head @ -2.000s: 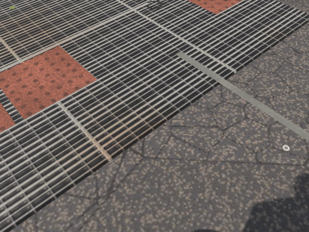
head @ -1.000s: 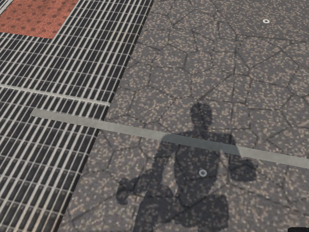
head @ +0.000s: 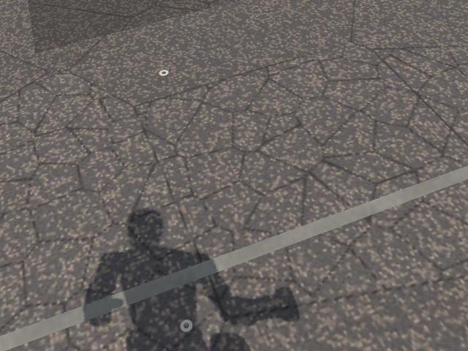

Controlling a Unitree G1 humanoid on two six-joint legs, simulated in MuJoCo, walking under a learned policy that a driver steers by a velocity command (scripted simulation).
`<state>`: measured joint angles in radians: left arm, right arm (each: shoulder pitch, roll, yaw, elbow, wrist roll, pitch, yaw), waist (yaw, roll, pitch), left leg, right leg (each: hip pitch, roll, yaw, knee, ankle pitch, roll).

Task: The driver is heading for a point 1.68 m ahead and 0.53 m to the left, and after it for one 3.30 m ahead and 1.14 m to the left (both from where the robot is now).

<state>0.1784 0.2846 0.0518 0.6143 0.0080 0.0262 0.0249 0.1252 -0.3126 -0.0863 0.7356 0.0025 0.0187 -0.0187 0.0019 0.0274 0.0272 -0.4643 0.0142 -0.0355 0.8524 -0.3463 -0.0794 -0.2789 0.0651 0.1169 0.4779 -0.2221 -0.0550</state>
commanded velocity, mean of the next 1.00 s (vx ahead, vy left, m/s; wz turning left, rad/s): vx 0.07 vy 0.00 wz -0.07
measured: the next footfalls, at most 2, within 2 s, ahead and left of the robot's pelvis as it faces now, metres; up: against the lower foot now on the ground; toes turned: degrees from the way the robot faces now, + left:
left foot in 0.12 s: +0.05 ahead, +0.15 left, +0.00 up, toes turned -2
left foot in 0.90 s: +0.17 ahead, +0.14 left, +0.00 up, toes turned -2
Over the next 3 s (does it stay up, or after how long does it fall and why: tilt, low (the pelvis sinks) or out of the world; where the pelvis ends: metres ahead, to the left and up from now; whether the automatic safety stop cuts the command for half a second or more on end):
stays up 0.81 0.02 0.00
